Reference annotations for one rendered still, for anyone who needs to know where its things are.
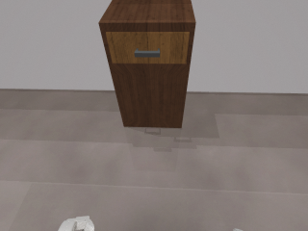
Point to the drawer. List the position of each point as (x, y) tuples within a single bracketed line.
[(173, 47)]

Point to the cabinet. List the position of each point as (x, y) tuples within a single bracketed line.
[(150, 95)]

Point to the handle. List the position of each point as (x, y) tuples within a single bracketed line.
[(147, 53)]

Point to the robot left hand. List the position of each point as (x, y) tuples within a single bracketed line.
[(79, 223)]

